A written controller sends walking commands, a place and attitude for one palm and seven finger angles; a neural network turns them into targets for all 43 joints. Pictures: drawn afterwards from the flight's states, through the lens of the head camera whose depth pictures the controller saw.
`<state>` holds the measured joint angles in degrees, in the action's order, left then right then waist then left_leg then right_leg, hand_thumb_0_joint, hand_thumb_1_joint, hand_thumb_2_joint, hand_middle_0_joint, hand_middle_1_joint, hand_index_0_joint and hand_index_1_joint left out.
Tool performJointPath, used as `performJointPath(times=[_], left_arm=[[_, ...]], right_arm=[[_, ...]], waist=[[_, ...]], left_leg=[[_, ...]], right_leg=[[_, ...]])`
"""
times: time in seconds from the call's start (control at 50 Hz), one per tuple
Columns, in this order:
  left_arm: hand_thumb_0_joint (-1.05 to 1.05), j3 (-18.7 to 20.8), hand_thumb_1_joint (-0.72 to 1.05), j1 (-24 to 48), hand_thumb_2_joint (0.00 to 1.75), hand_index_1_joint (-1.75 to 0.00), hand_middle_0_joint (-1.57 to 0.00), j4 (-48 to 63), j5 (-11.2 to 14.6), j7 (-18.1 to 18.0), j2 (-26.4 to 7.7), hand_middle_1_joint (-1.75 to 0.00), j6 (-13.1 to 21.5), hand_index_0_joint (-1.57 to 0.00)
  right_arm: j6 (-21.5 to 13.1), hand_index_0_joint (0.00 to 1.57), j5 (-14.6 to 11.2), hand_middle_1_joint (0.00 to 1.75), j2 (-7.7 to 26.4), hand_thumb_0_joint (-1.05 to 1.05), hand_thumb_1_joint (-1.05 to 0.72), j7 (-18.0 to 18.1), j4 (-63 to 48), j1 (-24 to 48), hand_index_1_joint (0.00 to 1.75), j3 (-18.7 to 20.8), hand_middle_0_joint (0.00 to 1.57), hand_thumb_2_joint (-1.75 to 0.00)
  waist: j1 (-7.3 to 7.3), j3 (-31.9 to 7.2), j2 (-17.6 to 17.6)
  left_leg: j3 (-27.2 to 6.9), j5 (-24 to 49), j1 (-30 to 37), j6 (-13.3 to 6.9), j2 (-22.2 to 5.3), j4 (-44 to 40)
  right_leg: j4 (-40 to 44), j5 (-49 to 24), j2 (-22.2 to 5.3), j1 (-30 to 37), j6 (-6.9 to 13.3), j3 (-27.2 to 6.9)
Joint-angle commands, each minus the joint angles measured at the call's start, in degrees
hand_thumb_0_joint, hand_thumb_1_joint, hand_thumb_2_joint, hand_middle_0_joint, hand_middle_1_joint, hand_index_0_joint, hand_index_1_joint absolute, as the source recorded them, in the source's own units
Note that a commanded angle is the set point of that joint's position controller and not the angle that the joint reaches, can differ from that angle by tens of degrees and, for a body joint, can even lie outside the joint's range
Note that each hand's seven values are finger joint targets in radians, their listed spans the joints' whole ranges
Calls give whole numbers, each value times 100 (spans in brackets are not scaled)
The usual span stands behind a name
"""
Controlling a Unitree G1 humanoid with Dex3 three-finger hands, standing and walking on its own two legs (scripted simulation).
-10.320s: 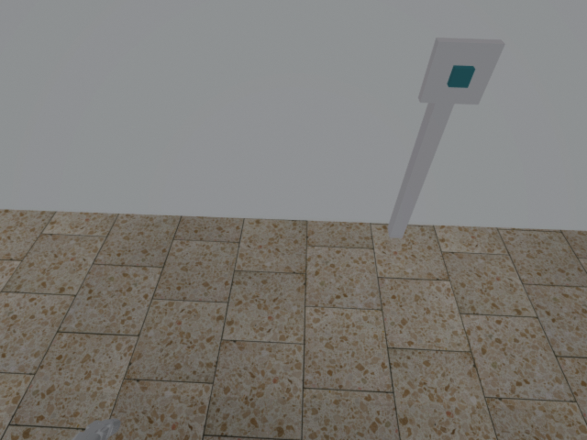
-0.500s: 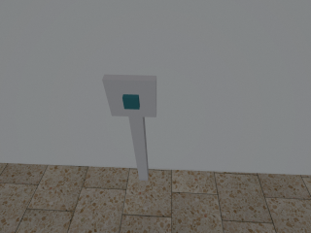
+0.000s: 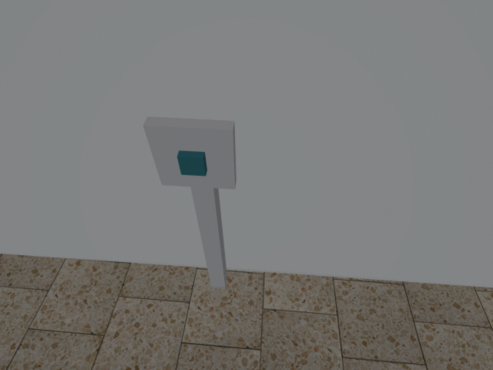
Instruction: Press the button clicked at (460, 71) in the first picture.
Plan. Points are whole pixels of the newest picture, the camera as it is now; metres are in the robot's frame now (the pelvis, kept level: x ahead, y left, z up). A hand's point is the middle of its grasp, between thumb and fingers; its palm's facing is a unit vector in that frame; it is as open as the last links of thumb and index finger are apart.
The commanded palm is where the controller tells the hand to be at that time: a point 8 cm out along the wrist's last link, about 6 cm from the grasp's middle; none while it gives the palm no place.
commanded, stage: come to a stop and stand still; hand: left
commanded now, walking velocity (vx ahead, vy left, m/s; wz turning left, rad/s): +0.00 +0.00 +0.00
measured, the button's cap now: (193, 162) +0.52 +0.15 +0.02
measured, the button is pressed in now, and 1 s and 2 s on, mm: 0 0 0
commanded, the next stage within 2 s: look again from close up in 1.50 s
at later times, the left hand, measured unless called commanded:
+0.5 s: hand out of the picture +0.03 +0.15 -0.16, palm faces +0.02 -0.97 -0.23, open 7.3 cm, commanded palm none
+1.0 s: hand out of the picture +0.04 +0.22 -0.16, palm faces +0.00 -0.97 -0.24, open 7.4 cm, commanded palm none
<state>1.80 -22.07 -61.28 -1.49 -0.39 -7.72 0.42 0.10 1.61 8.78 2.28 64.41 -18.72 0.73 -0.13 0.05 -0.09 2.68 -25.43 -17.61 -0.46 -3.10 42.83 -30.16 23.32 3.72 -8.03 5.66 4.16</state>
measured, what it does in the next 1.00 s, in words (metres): steps on the spot: left foot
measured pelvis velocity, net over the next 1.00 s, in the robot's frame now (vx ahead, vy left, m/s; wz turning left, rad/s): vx -0.03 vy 0.02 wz -0.01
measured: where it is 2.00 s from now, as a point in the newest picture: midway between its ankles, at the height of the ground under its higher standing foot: outside the picture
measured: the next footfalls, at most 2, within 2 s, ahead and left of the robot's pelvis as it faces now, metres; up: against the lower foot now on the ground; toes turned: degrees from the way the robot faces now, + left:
left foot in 0.20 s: +0.09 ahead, +0.09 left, +0.00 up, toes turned +1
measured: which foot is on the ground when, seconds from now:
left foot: up 0.00-0.18, down 0.20-1.00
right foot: down 0.00-1.00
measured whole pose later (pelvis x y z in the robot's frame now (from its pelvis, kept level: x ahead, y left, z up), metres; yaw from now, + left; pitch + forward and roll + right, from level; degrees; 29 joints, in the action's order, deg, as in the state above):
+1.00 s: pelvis -0.03 +0.02 +0.00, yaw -1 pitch -2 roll -2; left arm 0.9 -15.0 -53.4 -0.9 -1.6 -13.6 -0.7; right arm 1.3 1.9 12.1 0.1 56.2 -15.7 1.0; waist 0.7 1.8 -0.1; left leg 3.1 -9.2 -18.9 -3.8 0.9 29.8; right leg -28.6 16.5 2.1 -10.2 2.0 4.1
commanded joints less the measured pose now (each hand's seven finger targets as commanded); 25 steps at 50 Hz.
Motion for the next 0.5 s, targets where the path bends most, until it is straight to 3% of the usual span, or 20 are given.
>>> performJointPath(times=[0.0, 0.04, 0.08, 0.12, 0.14, 0.16, 0.18, 0.2, 0.22, 0.24, 0.26, 0.3, 0.32, 0.36, 0.4, 0.44, 0.46, 0.48], left_arm=[[0, 138, 90, -1026, 90, -30, -20, -87, -48, -132, -640, -30, 59, -20], [0, 93, 90, -900, 90, -30, -20, -72, -32, -174, -598, -30, 114, -20], [0, 26, 90, -683, 90, -30, -20, -63, -11, -191, -526, -30, 146, -20], [0, -34, 90, -453, 90, -30, -20, -67, 55, -193, -484, -30, 176, -20], [0, -56, 90, -390, 90, -30, -20, -70, 94, -201, -501, -30, 185, -20], [0, -66, 90, -462, 90, -30, -20, -85, 102, -210, -471, -30, 182, -20], [0, -85, 90, -640, 90, -30, -20, -94, 161, -249, -310, -30, 170, -20], [0, -105, 90, -754, 90, -30, -20, -74, 162, -307, -149, -30, 129, -20], [0, -137, 90, -814, 90, -30, -20, -35, 110, -320, -23, -30, 72, -20], [0, -129, 90, -808, 90, -30, -20, -95, 95, -304, -81, -30, 0, -20], [0, -136, 90, -739, 90, -30, -20, -99, 89, -290, -111, -30, -53, -20], [0, -117, 90, -733, 90, -30, -20, -106, 54, -260, -155, -30, -104, -20], [0, -114, 90, -806, 90, -30, -20, -115, 35, -257, -173, -30, -89, -20], [0, -98, 90, -537, 90, -30, -20, 33, 18, -259, -370, -30, -23, -20], [0, -79, 90, -264, 90, -30, -20, 170, 35, -275, -405, -30, 15, -20], [0, -97, 90, -112, 90, -30, -20, 216, 46, -287, -459, -30, 35, -20], [0, -162, 90, -57, 90, -30, -20, 601, -132, -294, -1264, -30, 65, -20], [0, -22, 90, 45, 90, -30, -20, 701, -34, -363, -859, -30, 61, -20]], right_arm=[[-204, 20, -45, 30, 362, 0, -90, 37, -645, 711, 30, 105, 20, -90], [-171, 20, -67, 30, 178, 0, -90, -7, -630, 754, 30, 39, 20, -90], [-154, 20, -116, 30, 6, 0, -90, -31, -563, 633, 30, -34, 20, -90], [-157, 20, -144, 30, -42, 0, -90, 7, -380, 202, 30, -72, 20, -90], [-175, 20, -151, 30, 40, 0, -90, 37, -283, -101, 30, -58, 20, -90], [-227, 20, -134, 30, 255, 0, -90, 68, -239, -336, 30, -2, 20, -90], [-259, 20, -123, 30, 529, 0, -90, 115, -289, -439, 30, 34, 20, -90], [-236, 20, -145, 30, 660, 0, -90, 149, -303, -493, 30, 51, 20, -90], [-203, 20, -155, 30, 657, 0, -90, 148, -334, -319, 30, 32, 20, -90], [-185, 20, -170, 30, 596, 0, -90, 174, -372, 112, 30, -12, 20, -90], [-167, 20, -170, 30, 569, 0, -90, 172, -465, 433, 30, -24, 20, -90], [-125, 20, -154, 30, 547, 0, -90, 139, -584, 681, 30, 6, 20, -90], [-106, 20, -163, 30, 573, 0, -90, 123, -639, 767, 30, 37, 20, -90], [-76, 20, -167, 30, 531, 0, -90, 49, -682, 655, 30, 103, 20, -90], [-10, 20, -134, 30, 463, 0, -90, 19, -661, 612, 30, 134, 20, -90], [26, 20, -122, 30, 370, 0, -90, -12, -591, 560, 30, 94, 20, -90], [-8, 20, -43, 30, 1016, 0, -90, -77, -1311, 591, 30, 201, 20, -90], [-61, 20, -5, 30, 724, 0, -90, -49, -1305, 452, 30, 207, 20, -90]], waist=[[-315, 566, 436], [-206, 556, 83], [-62, 517, 170], [170, 293, 351], [297, 73, 365], [315, -134, 327], [272, -449, -110], [203, -518, -519], [64, -177, -740], [-97, 50, -995], [-173, 446, -1045], [-257, 487, -526], [-289, 291, -209], [-109, -119, 444], [-29, -131, 747], [6, 40, 672], [204, 707, 434], [96, -180, 158]], left_leg=[[131, -742, -2085, -69, 32, 1540], [169, -389, -1706, -20, 57, 984], [237, 170, -870, 11, 137, 148], [291, 1268, 246, -12, 331, -899], [235, 2192, 886, -61, 333, -1476], [-67, 3783, 1478, -248, -5, -1391], [-791, 5513, 2023, -713, -740, -1185], [-1222, 6384, 1795, -1225, -1374, -1353], [-1217, 6721, 1442, -1379, -1563, -1671], [-1328, 6158, 1014, -1389, -1518, -2001], [-1279, 5606, 557, -1328, -1413, -2160], [-1110, 4711, 333, -1081, -1124, -2201], [-984, 4218, 412, -880, -912, -2014], [-633, 3259, 732, -441, -502, -1811], [-444, 2560, 787, -281, -332, -1654], [-336, 2076, 718, -176, -231, -1754], [-486, 2532, 566, -39, -64, -1300], [-330, 2552, 545, -124, -144, -1051]], right_leg=[[966, -5112, -1965, 1326, 1132, -1729], [930, -5513, -1813, 1128, 935, -1415], [907, -5715, -1616, 615, 695, -1100], [543, -5845, -1238, 253, 313, -695], [199, -5721, -1106, 115, 79, -646], [-173, -5149, -937, -146, -169, -612], [-485, -3929, -753, -631, -438, -573], [-859, -1760, -603, -618, -633, -482], [-1017, 232, -490, -617, -608, -512], [-955, 830, -556, -569, -600, -581], [-789, 765, -651, -595, -603, -621], [-201, 10, -711, -410, -536, -610], [279, -840, -728, -327, -513, -734], [570, -2151, -967, -317, -459, -946], [716, -2547, -1164, -403, -462, -1053], [910, -2485, -1259, -469, -458, -1152], [729, -3643, -1203, -800, -619, -1065], [415, -3432, -1303, -520, -559, -1138]])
